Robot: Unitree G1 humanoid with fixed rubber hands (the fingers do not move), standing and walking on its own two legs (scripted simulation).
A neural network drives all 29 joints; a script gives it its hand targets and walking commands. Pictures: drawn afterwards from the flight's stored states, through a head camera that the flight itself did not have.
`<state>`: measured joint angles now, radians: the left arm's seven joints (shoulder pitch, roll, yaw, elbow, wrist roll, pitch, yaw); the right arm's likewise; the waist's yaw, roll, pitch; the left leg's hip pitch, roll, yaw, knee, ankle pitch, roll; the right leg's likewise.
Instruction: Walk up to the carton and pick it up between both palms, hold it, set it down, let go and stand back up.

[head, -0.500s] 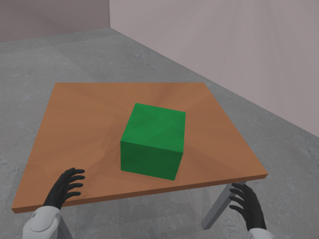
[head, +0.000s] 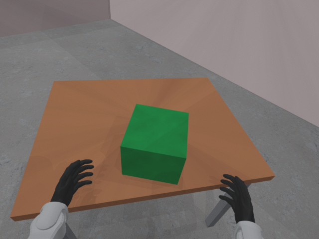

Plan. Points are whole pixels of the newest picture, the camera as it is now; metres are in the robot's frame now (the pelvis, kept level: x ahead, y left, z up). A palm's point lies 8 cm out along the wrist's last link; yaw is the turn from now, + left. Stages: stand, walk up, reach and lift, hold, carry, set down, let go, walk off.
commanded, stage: reach and lift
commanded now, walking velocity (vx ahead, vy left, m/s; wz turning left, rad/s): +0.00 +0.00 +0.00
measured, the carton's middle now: (156, 142) +0.45 +0.01 -0.04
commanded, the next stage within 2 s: none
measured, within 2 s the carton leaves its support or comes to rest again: neither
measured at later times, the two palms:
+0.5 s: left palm (85, 157) +0.32 +0.21 +0.04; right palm (238, 175) +0.28 -0.19 +0.05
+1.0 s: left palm (95, 124) +0.41 +0.19 +0.08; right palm (232, 147) +0.34 -0.18 +0.08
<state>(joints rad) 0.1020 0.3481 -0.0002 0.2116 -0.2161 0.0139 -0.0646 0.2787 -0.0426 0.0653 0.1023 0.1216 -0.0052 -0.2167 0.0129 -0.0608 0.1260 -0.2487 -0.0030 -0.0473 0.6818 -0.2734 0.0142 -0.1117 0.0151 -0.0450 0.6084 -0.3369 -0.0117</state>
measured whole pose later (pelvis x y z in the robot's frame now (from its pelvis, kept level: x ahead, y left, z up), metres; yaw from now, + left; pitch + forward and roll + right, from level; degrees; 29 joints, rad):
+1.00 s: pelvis +0.02 -0.01 +0.01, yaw +0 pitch -6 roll -2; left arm -0.58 0.35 0.00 0.80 -0.23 0.12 -0.06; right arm -0.36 -0.04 0.04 0.49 0.13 0.11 -0.30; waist -0.07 -0.04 0.09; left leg -0.26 0.00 -0.05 0.63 -0.27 0.01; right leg -0.12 0.02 -0.04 0.56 -0.34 -0.01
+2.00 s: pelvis +0.04 +0.00 +0.00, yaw -1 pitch +15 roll -2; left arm -0.89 0.34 0.00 1.44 -0.25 -0.28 -0.04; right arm -0.70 -0.04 -0.01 1.11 0.15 -0.22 -0.21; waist -0.12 -0.01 -0.15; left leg -0.65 0.00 -0.05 0.63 -0.24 0.01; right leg -0.52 0.02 -0.04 0.56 -0.30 0.00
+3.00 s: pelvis +0.04 +0.00 +0.00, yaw -2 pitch +23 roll -3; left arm -0.89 0.13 0.33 1.47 0.28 -0.53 0.02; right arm -0.70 0.12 -0.58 1.23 -0.38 -0.63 -0.19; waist -0.05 -0.01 -0.16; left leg -0.83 0.00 -0.05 0.63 -0.21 0.01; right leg -0.70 0.02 -0.04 0.56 -0.27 0.00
